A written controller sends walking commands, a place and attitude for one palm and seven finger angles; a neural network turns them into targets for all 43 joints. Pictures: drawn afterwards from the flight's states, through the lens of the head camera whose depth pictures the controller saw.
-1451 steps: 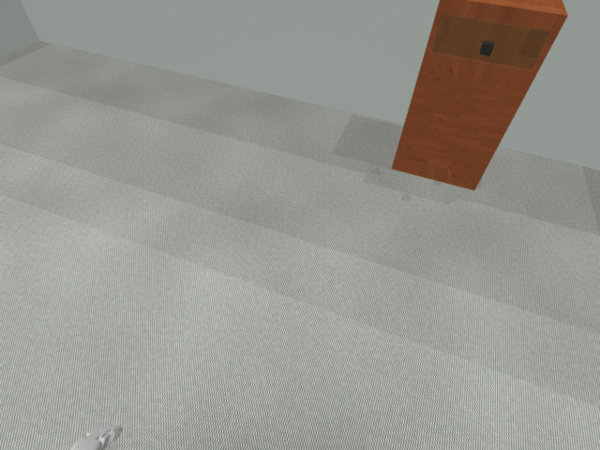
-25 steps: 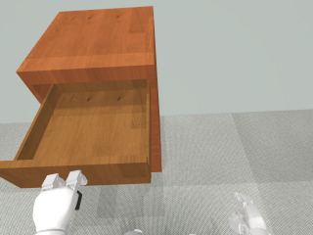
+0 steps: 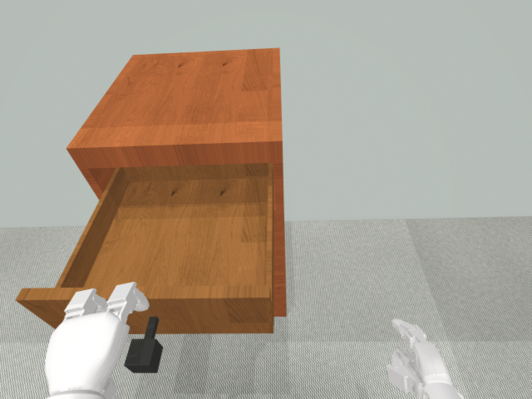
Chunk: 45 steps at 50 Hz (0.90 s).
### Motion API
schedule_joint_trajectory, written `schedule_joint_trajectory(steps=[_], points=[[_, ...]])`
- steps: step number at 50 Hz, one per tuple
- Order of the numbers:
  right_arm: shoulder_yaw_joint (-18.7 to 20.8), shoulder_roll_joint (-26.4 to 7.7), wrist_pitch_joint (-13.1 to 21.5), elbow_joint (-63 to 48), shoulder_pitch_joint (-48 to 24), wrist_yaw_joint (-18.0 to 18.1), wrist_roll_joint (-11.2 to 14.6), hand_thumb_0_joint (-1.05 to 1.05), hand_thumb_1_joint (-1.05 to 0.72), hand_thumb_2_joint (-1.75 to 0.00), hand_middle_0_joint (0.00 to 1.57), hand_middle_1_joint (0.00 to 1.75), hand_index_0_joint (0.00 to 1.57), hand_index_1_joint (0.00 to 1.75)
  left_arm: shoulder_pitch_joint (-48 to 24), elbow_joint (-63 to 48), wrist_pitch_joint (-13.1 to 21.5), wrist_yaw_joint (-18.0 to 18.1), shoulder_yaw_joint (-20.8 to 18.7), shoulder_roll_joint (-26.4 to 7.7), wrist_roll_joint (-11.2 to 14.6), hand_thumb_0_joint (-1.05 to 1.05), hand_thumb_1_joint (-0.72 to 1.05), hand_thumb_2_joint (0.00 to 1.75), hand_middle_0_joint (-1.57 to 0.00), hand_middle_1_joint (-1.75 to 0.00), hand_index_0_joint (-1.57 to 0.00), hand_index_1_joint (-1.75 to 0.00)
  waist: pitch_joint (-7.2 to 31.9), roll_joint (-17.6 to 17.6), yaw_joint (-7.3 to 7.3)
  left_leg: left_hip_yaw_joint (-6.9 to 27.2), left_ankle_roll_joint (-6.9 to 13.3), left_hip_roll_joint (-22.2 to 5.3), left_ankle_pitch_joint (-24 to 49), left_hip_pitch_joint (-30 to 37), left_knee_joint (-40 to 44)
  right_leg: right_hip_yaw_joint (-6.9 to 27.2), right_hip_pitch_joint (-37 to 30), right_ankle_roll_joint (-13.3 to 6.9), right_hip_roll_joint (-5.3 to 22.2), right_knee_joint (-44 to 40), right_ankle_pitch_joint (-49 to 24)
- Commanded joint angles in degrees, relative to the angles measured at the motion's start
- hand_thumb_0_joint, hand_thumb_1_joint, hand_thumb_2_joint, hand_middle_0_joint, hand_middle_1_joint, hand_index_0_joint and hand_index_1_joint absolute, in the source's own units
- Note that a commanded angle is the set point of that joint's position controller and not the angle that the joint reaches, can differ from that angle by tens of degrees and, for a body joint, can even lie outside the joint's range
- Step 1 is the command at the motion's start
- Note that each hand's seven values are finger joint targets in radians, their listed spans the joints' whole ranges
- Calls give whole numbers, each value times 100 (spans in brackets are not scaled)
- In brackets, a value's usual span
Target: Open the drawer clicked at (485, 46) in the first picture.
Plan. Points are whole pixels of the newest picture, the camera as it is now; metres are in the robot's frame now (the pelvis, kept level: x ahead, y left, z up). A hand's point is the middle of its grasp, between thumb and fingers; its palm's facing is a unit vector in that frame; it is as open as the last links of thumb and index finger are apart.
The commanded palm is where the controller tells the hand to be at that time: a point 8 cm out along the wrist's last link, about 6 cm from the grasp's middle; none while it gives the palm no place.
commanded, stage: lift the hand off the handle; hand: left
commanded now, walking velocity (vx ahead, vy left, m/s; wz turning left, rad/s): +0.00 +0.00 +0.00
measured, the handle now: (148, 342) +0.20 +0.23 -0.04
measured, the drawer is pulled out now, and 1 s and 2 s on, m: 0.30 0.30 0.30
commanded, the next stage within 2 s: draw the hand back to the body in 0.64 s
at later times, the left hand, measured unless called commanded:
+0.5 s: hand (90, 321) +0.18 +0.24 +0.11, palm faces +0.10 -0.13 -0.99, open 13.9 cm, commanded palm +0.14 +0.24 +0.17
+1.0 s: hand (62, 320) +0.17 +0.26 +0.12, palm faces +0.10 -0.12 -0.99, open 13.9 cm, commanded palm +0.14 +0.25 +0.18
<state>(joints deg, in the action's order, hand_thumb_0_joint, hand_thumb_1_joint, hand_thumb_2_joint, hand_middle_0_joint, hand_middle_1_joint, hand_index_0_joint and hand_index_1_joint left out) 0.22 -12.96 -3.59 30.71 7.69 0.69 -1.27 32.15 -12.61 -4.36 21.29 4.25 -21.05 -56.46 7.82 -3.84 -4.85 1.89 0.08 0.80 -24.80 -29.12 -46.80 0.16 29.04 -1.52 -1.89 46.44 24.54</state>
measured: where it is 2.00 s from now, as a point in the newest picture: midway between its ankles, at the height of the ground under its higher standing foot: outside the picture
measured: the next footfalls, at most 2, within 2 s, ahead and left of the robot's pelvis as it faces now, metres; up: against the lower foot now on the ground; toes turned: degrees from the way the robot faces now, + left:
none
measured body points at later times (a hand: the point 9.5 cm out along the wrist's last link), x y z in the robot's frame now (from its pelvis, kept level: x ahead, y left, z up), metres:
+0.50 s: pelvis +0.01 +0.01 +0.02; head +0.01 -0.03 +0.47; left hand +0.17 +0.24 +0.16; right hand +0.24 -0.19 -0.06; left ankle -0.01 +0.12 -0.70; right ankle -0.01 -0.11 -0.70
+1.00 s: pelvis +0.01 +0.01 +0.02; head +0.01 -0.01 +0.47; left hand +0.16 +0.26 +0.18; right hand +0.24 -0.19 -0.05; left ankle -0.01 +0.12 -0.70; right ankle -0.01 -0.11 -0.70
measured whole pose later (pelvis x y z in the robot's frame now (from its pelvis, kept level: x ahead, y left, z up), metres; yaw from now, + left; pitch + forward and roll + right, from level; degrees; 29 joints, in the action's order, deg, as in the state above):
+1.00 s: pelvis +0.01 +0.01 +0.02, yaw +0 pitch +2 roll -1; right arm -1.1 -14.1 -5.6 28.4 8.7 -0.5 0.7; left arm 36.7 -29.9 -4.5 9.8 -3.5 -27.5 -50.2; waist 4.8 -5.3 -6.6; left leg 2.0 1.0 0.4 -21.2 -17.1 -36.1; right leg 0.2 15.4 -0.4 -2.0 32.4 19.2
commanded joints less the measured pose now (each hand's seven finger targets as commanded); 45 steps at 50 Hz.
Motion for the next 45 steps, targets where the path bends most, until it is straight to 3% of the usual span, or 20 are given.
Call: schedule_joint_trajectory(steps=[1,5,7,11,12,16,19,21,26,32,37,39,40,44,45], points=[[158,-508,270,-1007,-802,-63,-3,0,-90,-90,20,30,20,30,-115,-1600,106,182,-759,-935,-62,0,-50,30,-30,-120,-30,-120,484,144,-22,-154,155,1,1623,777,713,-114,-209,-91,60,-879,-1523],[124,-509,225,-1063,-817,-123,62,0,-90,-90,20,30,20,30,154,-1738,-12,35,-835,-961,47,0,-50,30,-30,-120,-30,-120,468,78,-74,-163,141,-32,1774,893,831,-101,-442,-80,72,-986,-1729],[122,-513,188,-1066,-856,-112,76,0,-90,-90,20,30,20,30,124,-1770,-71,-74,-894,-1028,93,0,-50,30,-30,-120,-30,-120,378,291,-65,-180,146,-31,1802,879,891,-86,-550,-48,78,-1076,-1896],[90,-525,177,-1152,-865,-115,126,0,-90,-90,20,30,20,30,185,-2141,-134,-339,-724,-949,264,0,-50,30,-30,-120,-30,-120,389,251,-64,-188,165,-69,1884,1053,1036,-96,-768,-12,137,-1232,-1972],[82,-543,165,-1158,-858,-95,111,0,-90,-90,20,30,20,30,90,-2202,-122,-384,-809,-1073,268,0,-50,30,-30,-120,-30,-120,384,325,-75,-192,176,-66,1860,1054,1062,-106,-773,1,139,-1282,-1942],[39,-532,172,-1168,-853,-83,107,0,-90,-90,20,30,20,30,-244,-2422,-74,-516,-767,-1085,230,0,-50,30,-30,-120,-30,-120,196,81,-54,-188,174,-105,1860,1243,1179,-130,-723,-20,168,-1433,-1749],[36,-559,196,-1259,-846,-94,129,0,-90,-90,20,30,20,30,134,-2593,-59,-551,-1067,-1305,260,0,-50,30,-30,-120,-30,-120,391,-3,-175,-195,138,-130,2112,1385,1214,-88,-967,-42,154,-1503,-1947],[35,-547,164,-1236,-831,-112,152,0,-90,-90,20,30,20,30,9,-2679,-74,-616,-1010,-1260,295,0,-50,30,-30,-120,-30,-120,315,76,-126,-211,142,-129,2130,1396,1262,-138,-996,-21,171,-1530,-2012],[49,-562,146,-1286,-847,-150,227,0,-90,-90,20,30,20,30,165,-2857,-212,-803,-1159,-1348,444,0,-50,30,-30,-120,-30,-120,267,65,-157,-210,132,-170,2332,1481,1420,-162,-1225,-2,178,-1640,-2171],[31,-589,81,-1276,-830,-198,247,0,-90,-90,20,30,20,30,356,-2597,-336,-1130,-916,-1123,566,0,-50,30,-30,-120,-30,-120,-52,291,-121,-221,141,-148,2241,1400,1603,-252,-1296,29,121,-1778,-2161],[13,-614,116,-1353,-764,-145,192,0,-90,-90,20,30,20,30,397,-2833,-133,-1091,-1136,-1350,507,0,-50,30,-30,-120,-30,-120,229,255,-183,-269,168,-127,2346,1569,1491,-189,-1386,29,168,-1812,-2406],[-13,-644,140,-1374,-834,-119,181,0,-90,-90,20,30,20,30,184,-3097,-50,-964,-1377,-1562,435,0,-50,30,-30,-120,-30,-120,322,-65,-192,-233,122,-174,2351,1661,1472,-62,-1342,-18,166,-1831,-2252],[-7,-596,143,-1359,-717,-99,145,0,-90,-90,20,30,20,30,206,-3081,16,-927,-1366,-1540,401,0,-50,30,-30,-120,-30,-120,351,-40,-211,-257,155,-144,2380,1694,1437,-177,-1316,-25,176,-1828,-2227],[32,-613,153,-1293,-844,-91,167,0,-90,-90,20,30,20,30,231,-2930,107,-821,-1587,-1575,467,0,-50,30,-30,-120,-30,-120,87,-101,-174,-163,109,-159,2238,1679,1441,-66,-1154,-62,145,-1912,-1998],[40,-589,148,-1257,-737,-95,150,0,-90,-90,20,30,20,30,168,-2921,131,-843,-1472,-1499,475,0,-50,30,-30,-120,-30,-120,123,-113,-164,-186,137,-136,2267,1675,1452,-189,-1172,-47,158,-1886,-2019]])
